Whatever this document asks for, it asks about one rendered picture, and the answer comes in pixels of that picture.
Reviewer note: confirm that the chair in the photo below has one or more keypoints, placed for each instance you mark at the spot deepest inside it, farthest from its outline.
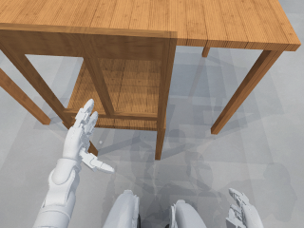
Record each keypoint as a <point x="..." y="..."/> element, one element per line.
<point x="127" y="72"/>

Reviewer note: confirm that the robot left thigh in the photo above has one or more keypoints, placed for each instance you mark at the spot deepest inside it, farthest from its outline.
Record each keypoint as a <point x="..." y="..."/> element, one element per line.
<point x="124" y="210"/>

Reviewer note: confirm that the left robot hand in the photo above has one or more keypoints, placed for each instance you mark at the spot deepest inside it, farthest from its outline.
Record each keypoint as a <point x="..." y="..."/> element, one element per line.
<point x="78" y="136"/>

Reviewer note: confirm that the robot left shin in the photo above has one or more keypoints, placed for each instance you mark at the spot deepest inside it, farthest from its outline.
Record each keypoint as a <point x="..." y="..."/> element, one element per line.
<point x="134" y="222"/>

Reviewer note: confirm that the right robot hand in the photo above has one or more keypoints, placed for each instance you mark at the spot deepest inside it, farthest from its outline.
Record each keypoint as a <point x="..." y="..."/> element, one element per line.
<point x="247" y="216"/>

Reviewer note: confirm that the table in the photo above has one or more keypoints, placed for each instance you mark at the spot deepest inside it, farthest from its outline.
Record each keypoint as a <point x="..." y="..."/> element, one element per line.
<point x="243" y="24"/>

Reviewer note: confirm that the left robot forearm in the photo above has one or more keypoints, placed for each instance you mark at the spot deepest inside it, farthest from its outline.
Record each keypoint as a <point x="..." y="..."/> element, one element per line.
<point x="58" y="205"/>

